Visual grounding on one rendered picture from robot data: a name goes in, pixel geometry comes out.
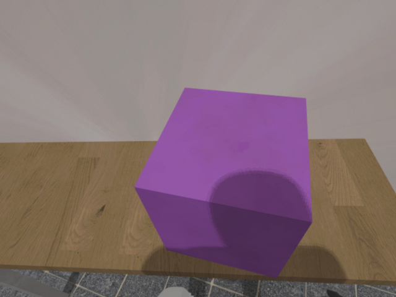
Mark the carton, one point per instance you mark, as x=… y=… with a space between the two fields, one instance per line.
x=228 y=180

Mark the table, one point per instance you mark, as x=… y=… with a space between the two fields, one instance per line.
x=72 y=207

